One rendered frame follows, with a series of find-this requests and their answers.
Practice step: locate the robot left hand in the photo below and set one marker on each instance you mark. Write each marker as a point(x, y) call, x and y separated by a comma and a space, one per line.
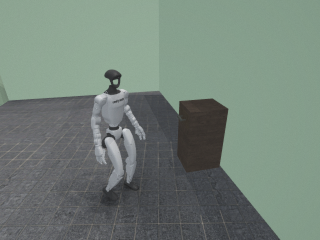
point(140, 132)

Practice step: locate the handle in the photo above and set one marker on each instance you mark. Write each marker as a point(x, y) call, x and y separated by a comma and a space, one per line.
point(179, 117)

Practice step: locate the drawer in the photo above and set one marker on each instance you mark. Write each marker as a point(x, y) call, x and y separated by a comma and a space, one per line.
point(184, 116)

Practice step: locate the robot left upper arm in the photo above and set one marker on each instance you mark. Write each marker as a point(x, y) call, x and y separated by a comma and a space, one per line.
point(126, 94)

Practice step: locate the robot right hand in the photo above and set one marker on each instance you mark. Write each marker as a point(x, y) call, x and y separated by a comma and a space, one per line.
point(100, 154)

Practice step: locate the humanoid robot torso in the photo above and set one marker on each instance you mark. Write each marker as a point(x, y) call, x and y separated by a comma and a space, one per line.
point(113, 112)

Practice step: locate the right robot forearm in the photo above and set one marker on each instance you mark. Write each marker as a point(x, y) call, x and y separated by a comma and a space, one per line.
point(96, 132)

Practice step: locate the robot right upper arm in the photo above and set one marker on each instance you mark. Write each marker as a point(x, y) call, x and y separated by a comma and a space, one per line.
point(99, 101)

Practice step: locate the left robot foot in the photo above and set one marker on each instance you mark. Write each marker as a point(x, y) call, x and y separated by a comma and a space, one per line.
point(131, 185)

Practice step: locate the left robot forearm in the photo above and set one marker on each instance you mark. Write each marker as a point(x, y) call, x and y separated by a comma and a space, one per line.
point(132, 118)

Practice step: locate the cabinet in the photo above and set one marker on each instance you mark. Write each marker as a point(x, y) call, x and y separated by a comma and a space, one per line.
point(200, 147)

